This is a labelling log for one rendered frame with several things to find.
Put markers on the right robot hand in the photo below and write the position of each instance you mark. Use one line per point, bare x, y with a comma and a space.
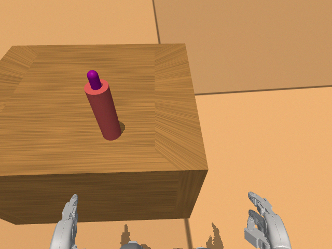
270, 232

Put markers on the bottle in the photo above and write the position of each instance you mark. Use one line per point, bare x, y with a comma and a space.
101, 101

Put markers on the left robot hand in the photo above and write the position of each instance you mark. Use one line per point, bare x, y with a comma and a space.
66, 229

